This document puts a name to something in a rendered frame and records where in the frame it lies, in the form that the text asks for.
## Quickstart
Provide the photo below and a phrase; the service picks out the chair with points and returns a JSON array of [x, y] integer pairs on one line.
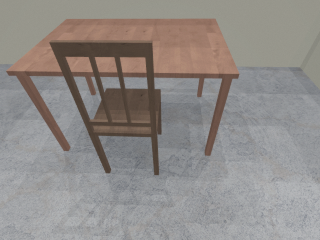
[[122, 112]]

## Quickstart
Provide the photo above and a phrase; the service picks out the table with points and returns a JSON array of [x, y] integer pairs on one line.
[[182, 48]]

